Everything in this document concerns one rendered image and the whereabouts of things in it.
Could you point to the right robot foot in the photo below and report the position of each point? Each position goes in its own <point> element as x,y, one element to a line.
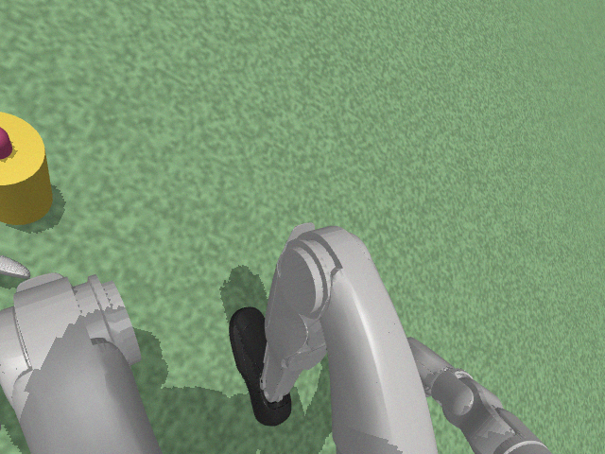
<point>248,341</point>

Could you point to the left robot hand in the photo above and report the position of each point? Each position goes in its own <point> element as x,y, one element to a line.
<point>13,268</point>

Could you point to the bottle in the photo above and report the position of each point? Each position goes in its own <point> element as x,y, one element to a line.
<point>25,188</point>

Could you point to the right robot hand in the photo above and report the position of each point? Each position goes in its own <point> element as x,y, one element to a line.
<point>430,365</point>

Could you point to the right robot arm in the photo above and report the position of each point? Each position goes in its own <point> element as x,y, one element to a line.
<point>479,414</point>

